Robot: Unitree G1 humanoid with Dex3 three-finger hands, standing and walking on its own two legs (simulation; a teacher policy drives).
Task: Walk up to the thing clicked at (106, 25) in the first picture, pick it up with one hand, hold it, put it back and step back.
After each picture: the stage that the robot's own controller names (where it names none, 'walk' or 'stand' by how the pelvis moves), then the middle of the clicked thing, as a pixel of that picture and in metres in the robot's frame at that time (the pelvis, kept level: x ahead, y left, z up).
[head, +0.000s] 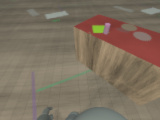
stand; (106, 28) +1.02 -0.15 +0.00
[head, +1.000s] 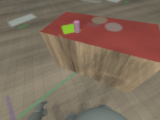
walk; (76, 26) +0.91 +0.15 +0.03
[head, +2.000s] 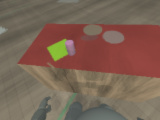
stand; (70, 47) +0.53 +0.20 +0.04
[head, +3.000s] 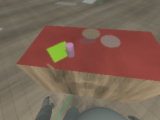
stand; (70, 50) +0.54 +0.19 +0.01
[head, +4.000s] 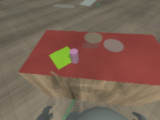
stand; (74, 56) +0.49 +0.17 +0.00
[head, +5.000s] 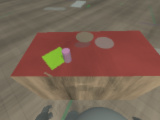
stand; (66, 55) +0.50 +0.22 +0.00
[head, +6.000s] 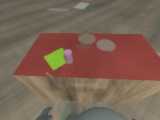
stand; (68, 56) +0.49 +0.22 -0.01
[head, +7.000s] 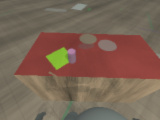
stand; (71, 56) +0.50 +0.19 +0.00
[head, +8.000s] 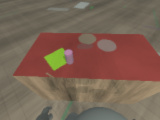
rise first; (69, 57) +0.49 +0.20 -0.01
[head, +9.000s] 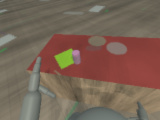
rise first; (76, 57) +0.50 +0.19 +0.00
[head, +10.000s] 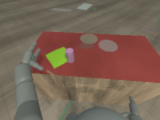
go down; (70, 55) +0.52 +0.18 +0.00
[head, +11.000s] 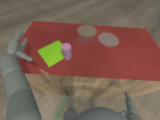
go down; (67, 51) +0.49 +0.17 +0.03
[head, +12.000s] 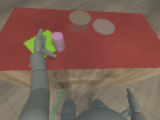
close in; (58, 42) +0.51 +0.19 +0.06
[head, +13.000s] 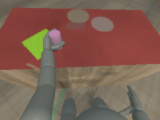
close; (56, 40) +0.52 +0.19 +0.08
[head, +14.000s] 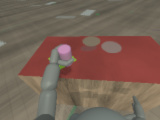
lift; (66, 56) +0.34 +0.16 +0.21
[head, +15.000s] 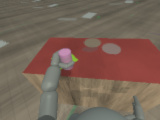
hold; (66, 59) +0.33 +0.17 +0.19
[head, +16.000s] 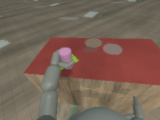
hold; (66, 58) +0.33 +0.16 +0.19
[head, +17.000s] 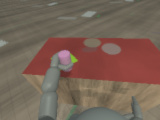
hold; (65, 61) +0.33 +0.17 +0.17
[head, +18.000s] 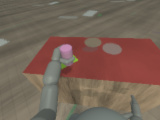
crouch; (67, 55) +0.35 +0.17 +0.19
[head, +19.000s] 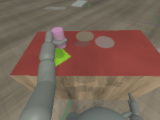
crouch; (59, 38) +0.48 +0.19 +0.20
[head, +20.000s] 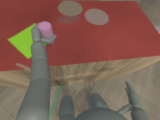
lower; (47, 33) +0.55 +0.20 +0.09
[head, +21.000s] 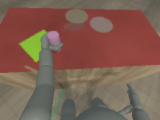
lower; (55, 41) +0.51 +0.19 +0.07
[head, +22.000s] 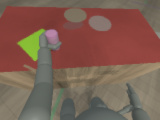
lower; (53, 40) +0.52 +0.20 +0.08
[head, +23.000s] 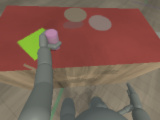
lower; (53, 40) +0.52 +0.20 +0.08
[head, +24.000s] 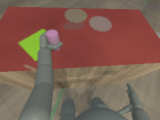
draw back; (54, 40) +0.52 +0.19 +0.08
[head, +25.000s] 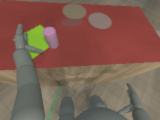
rise; (51, 38) +0.52 +0.20 +0.08
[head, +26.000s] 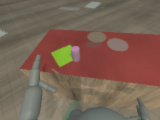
sink last; (75, 54) +0.49 +0.17 +0.04
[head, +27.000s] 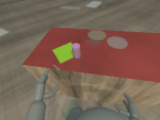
stand; (76, 51) +0.52 +0.18 +0.04
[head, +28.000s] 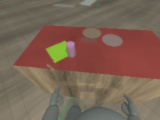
stand; (71, 49) +0.52 +0.19 +0.05
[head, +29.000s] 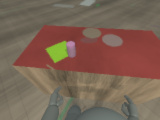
stand; (71, 49) +0.52 +0.18 +0.06
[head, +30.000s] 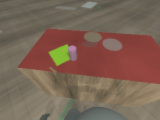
stand; (72, 53) +0.51 +0.18 +0.02
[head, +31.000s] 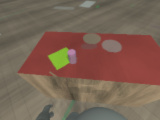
stand; (72, 56) +0.49 +0.18 +0.00
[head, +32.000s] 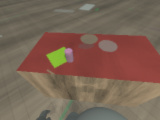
stand; (69, 55) +0.51 +0.22 +0.00
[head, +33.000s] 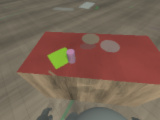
walk; (71, 56) +0.50 +0.20 -0.01
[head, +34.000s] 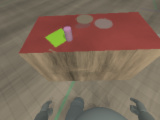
walk; (68, 34) +0.68 +0.25 +0.03
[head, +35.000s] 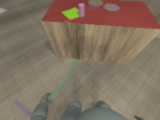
walk; (81, 10) +1.05 +0.19 +0.03
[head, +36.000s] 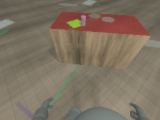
stand; (83, 20) +1.14 +0.23 +0.02
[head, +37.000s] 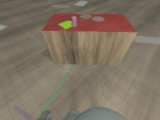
stand; (74, 21) +1.18 +0.28 +0.00
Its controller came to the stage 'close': yes
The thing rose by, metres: 0.20
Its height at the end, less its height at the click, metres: +0.00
